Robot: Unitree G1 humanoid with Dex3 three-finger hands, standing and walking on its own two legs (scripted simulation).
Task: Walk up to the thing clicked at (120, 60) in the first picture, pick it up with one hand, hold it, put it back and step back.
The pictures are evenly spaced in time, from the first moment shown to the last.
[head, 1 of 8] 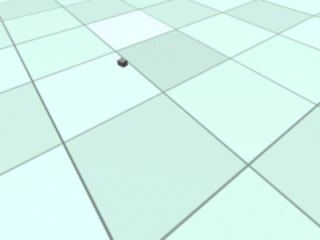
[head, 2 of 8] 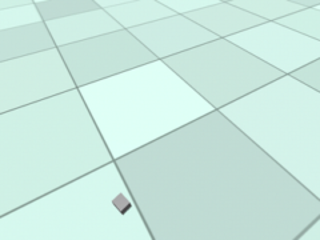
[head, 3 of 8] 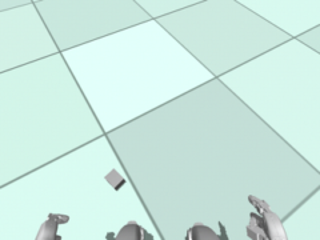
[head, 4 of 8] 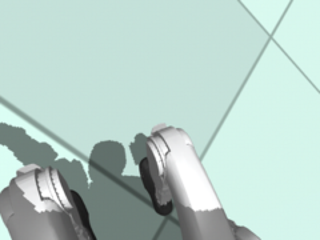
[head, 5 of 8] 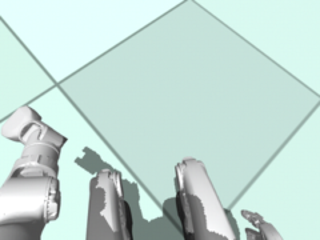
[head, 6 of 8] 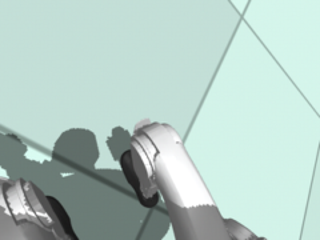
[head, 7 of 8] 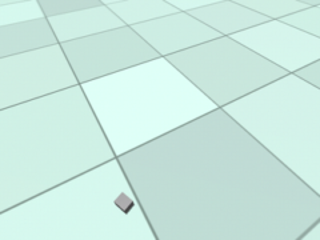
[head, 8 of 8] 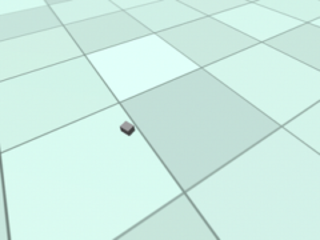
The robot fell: no
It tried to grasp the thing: yes
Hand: left
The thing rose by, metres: 0.67
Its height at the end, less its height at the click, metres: +0.00
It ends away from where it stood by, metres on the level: 0.02
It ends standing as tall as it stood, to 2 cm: yes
